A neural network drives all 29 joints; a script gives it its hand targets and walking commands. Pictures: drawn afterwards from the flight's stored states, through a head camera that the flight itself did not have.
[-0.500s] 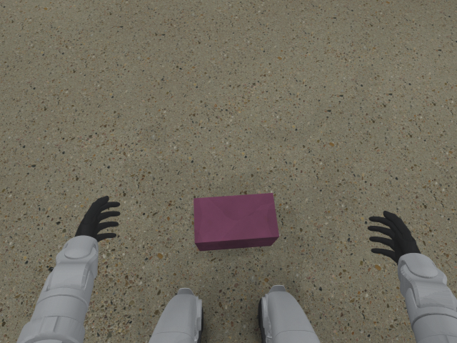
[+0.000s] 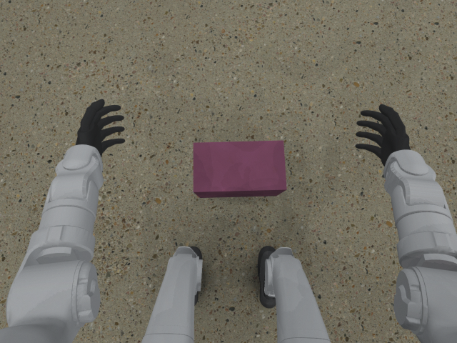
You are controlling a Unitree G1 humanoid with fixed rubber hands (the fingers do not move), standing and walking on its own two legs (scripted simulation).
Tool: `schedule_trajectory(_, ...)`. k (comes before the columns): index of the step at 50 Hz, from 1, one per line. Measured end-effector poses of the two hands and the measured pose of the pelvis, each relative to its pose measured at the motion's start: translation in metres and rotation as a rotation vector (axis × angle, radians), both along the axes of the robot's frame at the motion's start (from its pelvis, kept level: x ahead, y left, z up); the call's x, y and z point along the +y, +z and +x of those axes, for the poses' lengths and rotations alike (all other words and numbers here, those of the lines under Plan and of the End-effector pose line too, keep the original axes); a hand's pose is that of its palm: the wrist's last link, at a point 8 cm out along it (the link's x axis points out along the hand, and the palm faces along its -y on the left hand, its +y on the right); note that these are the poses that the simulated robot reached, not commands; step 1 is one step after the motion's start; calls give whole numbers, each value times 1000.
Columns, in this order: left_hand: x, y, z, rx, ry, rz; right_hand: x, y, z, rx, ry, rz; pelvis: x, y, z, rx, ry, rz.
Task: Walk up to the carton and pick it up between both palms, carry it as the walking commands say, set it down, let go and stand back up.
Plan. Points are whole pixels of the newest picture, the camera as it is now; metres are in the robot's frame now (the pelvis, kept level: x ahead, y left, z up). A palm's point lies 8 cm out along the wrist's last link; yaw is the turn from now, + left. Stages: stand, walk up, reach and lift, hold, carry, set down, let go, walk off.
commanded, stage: reach and lift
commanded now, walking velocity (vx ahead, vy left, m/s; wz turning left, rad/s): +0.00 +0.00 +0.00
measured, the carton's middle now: (238, 171) +0.47 -0.01 -0.57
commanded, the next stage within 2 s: none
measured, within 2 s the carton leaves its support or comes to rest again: neither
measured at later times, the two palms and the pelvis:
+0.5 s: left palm (115, 125) +0.47 +0.24 -0.13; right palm (364, 118) +0.50 -0.24 -0.14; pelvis +0.00 +0.01 -0.03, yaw +0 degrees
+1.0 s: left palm (140, 149) +0.47 +0.24 -0.29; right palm (334, 142) +0.50 -0.24 -0.30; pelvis -0.03 +0.01 -0.17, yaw +2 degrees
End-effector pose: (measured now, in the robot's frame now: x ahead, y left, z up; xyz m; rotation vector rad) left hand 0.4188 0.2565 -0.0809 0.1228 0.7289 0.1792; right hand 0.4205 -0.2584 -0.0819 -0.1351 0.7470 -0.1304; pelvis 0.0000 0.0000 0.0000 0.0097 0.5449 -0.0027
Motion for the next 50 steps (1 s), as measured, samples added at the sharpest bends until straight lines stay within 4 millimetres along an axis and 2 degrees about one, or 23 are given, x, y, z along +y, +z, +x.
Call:
schedule_trajectory(10,-9,-20,44,-75,22,-47,13,-21,55,-72,20,42,4,-17,-2,152,-8,11)
schedule_trajectory(15,-11,-30,58,-101,29,-59,17,-32,76,-96,33,56,7,-24,-3,211,-14,16)
schedule_trajectory(19,-13,-37,59,-112,30,-62,20,-40,82,-105,44,60,9,-27,-2,244,-15,18)
schedule_trajectory(27,-17,-56,54,-104,32,-59,17,-60,79,-89,44,58,9,-40,-3,276,-14,19)
schedule_trajectory(32,-15,-86,52,-82,45,-52,18,-87,81,-73,35,64,8,-64,-7,297,-13,22)
schedule_trajectory(43,-10,-171,49,-87,58,-38,22,-177,80,-80,36,48,6,-137,-20,334,-1,28)
schedule_trajectory(50,-13,-211,51,-88,59,-48,19,-215,79,-85,34,37,7,-173,-30,321,0,29)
